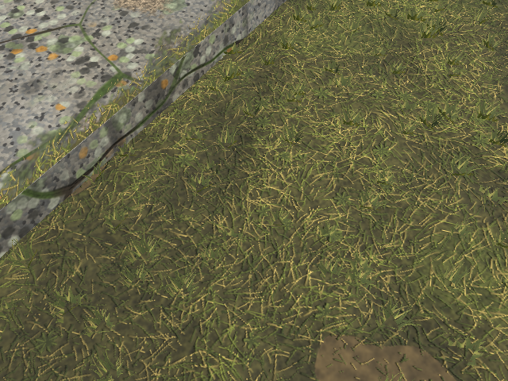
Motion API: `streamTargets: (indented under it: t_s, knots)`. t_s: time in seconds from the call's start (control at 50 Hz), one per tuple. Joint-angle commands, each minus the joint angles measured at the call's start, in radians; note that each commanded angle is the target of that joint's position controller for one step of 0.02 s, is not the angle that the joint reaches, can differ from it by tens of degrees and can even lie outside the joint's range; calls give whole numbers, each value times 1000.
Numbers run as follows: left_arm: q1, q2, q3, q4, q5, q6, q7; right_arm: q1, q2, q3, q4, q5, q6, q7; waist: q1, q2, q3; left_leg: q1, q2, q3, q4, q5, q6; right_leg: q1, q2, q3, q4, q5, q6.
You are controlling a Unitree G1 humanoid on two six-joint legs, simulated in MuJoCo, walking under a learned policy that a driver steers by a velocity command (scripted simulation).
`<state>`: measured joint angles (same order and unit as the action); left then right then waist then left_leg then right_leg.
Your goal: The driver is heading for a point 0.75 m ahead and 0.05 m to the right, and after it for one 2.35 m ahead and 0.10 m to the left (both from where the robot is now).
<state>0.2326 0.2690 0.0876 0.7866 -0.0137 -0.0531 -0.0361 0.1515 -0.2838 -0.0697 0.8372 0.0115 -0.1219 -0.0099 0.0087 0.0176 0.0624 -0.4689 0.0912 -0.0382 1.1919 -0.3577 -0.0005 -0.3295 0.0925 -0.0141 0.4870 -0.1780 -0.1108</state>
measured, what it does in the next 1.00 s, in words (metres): walks ahead, turning right: left foot, then right foot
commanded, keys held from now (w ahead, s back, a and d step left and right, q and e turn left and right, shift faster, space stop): w+e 0.44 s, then w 0.42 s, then w+q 0.14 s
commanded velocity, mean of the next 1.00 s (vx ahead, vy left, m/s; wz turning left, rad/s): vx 0.50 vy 0.00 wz -0.37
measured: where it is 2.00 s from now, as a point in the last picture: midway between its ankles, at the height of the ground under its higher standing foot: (327, 188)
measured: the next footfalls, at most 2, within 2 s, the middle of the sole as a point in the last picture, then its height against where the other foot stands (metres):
left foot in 0.36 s outside the picture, level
right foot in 0.86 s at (361, 338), level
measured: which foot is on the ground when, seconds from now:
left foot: up 0.00-0.34, down 0.36-0.86, up 0.88-1.00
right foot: down 0.00-0.36, up 0.38-0.84, down 0.86-1.00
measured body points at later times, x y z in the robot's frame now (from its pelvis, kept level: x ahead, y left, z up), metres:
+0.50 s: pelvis +0.29 +0.04 +0.00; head +0.31 +0.03 +0.45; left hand +0.45 +0.29 -0.12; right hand +0.36 -0.26 -0.10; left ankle +0.36 +0.13 -0.73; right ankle +0.16 -0.06 -0.64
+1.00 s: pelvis +0.51 -0.10 +0.00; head +0.53 -0.13 +0.45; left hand +0.74 +0.09 -0.09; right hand +0.48 -0.39 -0.13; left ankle +0.50 +0.07 -0.64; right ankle +0.52 -0.20 -0.73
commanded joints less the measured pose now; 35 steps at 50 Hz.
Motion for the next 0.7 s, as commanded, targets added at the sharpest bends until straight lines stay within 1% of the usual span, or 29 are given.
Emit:
streamTargets:
  t_s: [0.02, 0.06, 0.08, 0.12, 0.16, 0.2, 0.24, 0.28, 0.3, 0.32, 0.34, 0.36, 0.38, 0.4, 0.42, 0.44, 0.46, 0.48, 0.5, 0.52, 0.56, 0.6, 0.62, 0.66, 0.7]
  knots:
    - [-14, 127, 27, -82, 1, -27, 18, 33, -104, -31, -61, -19, 7, -4, -33, -37, -118, -142, 45, -33, -99, 83, -22, 172, -263, 347, -263, 250, -188]
    - [26, 154, 34, -73, -3, -29, 34, -29, -83, -25, -87, -28, 18, -7, -19, -38, -93, -171, 26, -18, -211, 172, -49, 147, -242, 302, -274, 298, -182]
    - [46, 160, 35, -69, -4, -27, 40, -71, -77, -22, -102, -28, 18, -8, -5, -44, -79, -187, 15, -16, -285, 230, -58, 145, -230, 289, -274, 296, -171]
    - [74, 157, 34, -64, -7, -20, 49, -140, -59, -15, -124, -24, 15, -2, 22, -71, -66, -166, -17, -15, -442, 356, -61, 132, -196, 261, -265, 242, -138]
    - [99, 155, 33, -58, -9, -15, 52, -204, -49, -8, -146, -16, 8, 9, 49, -96, -52, -123, -48, -8, -571, 444, -55, 118, -183, 261, -260, 173, -114]
    - [128, 158, 34, -47, -12, -12, 53, -251, -54, -6, -168, -8, 1, 19, 67, -106, -42, -93, -67, -10, -638, 473, -47, 130, -196, 292, -244, 140, -104]
    - [153, 153, 33, -37, -15, -6, 56, -274, -72, -9, -186, -5, -8, 30, 74, -108, -42, -92, -78, -26, -686, 446, -34, 189, -219, 340, -191, 133, -100]
    - [156, 154, 34, -38, -13, 3, 63, -263, -93, -15, -191, -3, -18, 38, 60, -121, -46, -66, -86, -35, -721, 375, -16, 242, -241, 396, -134, 145, -91]
    - [148, 159, 36, -41, -11, 7, 65, -236, -105, -19, -188, -1, -23, 39, 44, -139, -52, -31, -90, -33, -728, 326, -4, 255, -248, 418, -105, 176, -84]
    - [132, 156, 36, -47, -10, 10, 65, -177, -117, -26, -174, -2, -28, 37, 12, -157, -71, 47, -99, -17, -749, 301, 15, 256, -238, 427, -63, 233, -73]
    - [110, 133, 27, -60, -9, 10, 62, -69, -146, -41, -150, -11, -33, 31, -44, -149, -135, 215, -89, -12, -777, 324, 47, 226, -186, 400, 46, 309, -44]
    - [92, 86, 7, -86, 6, 7, 56, 88, -196, -55, -135, -29, -35, 22, -116, -80, -278, 490, 56, -139, -734, 300, 112, 100, -128, 334, 299, 219, -8]
    - [228, 18, -11, -108, -17, -2, 58, 207, -267, -74, -106, -44, -21, 20, -72, 224, -422, 854, 291, -578, -794, 123, 267, -271, 24, 205, 647, -261, 70]
    - [260, 99, -7, -96, -30, -6, 58, 200, -192, -56, -107, -14, -14, 27, -68, 270, -409, 860, 348, -770, -862, -74, 283, -420, -40, 220, 810, -411, 82]
    - [172, 168, 12, -96, -30, -1, 56, 147, -115, -36, -124, -7, -5, 23, -90, 151, -262, 734, 304, -613, -883, -103, 236, -466, -88, 214, 858, -326, 91]
    - [98, 171, 14, -111, -19, 4, 57, 97, -94, -27, -131, -15, 6, 20, -82, 64, -169, 592, 256, -457, -897, -9, 199, -440, -127, 170, 841, -248, 97]
    - [52, 152, 14, -126, -5, 2, 55, 68, -82, -22, -119, -23, 10, 22, -63, 41, -101, 468, 211, -369, -926, 95, 190, -411, -151, 161, 787, -199, 95]
    - [51, 130, 15, -128, -5, 5, 50, 58, -66, -14, -111, -31, 8, 24, -37, 58, -79, 395, 174, -296, -951, 167, 181, -364, -175, 163, 743, -171, 89]
    - [69, 104, 10, -125, -12, 9, 46, 56, -65, -13, -102, -30, 4, 27, -22, 80, -73, 352, 154, -246, -978, 197, 184, -327, -182, 152, 710, -160, 86]
    - [78, 80, 5, -124, -15, 13, 44, 64, -68, -15, -92, -24, -1, 30, -15, 87, -74, 332, 149, -213, -998, 226, 198, -312, -184, 141, 676, -160, 87]
    - [41, 60, -4, -141, -7, 16, 44, 75, -97, -24, -72, -15, -10, 32, -11, 71, -59, 323, 158, -164, -1034, 292, 224, -335, -192, 132, 581, -127, 94]
    - [-11, 51, -13, -158, 3, 10, 39, 83, -122, -30, -60, -8, -8, 30, -17, 51, -58, 343, 161, -117, -1051, 345, 232, -351, -205, 116, 464, -37, 100]
    - [-38, 47, -18, -163, 4, 5, 34, 85, -130, -31, -56, -4, -4, 28, -24, 47, -56, 347, 150, -85, -1056, 362, 225, -342, -208, 99, 399, 20, 101]
    - [-106, 37, -27, -176, 2, -7, 22, 102, -145, -33, -46, 3, 6, 25, -47, 47, -44, 341, 125, -25, -1058, 384, 205, -301, -200, 60, 271, 115, 101]
    - [-172, 36, -31, -191, -2, -14, 13, 144, -162, -34, -29, 9, 16, 24, -75, 50, -34, 352, 122, 2, -1047, 381, 193, -261, -180, 28, 183, 158, 103]
Velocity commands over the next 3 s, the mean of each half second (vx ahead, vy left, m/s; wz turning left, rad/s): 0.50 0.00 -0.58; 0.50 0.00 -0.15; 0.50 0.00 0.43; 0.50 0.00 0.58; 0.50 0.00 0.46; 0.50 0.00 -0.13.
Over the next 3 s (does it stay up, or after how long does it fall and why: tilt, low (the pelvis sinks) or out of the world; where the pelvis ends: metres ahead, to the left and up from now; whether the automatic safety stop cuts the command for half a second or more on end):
stays up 1.57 0.03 -0.01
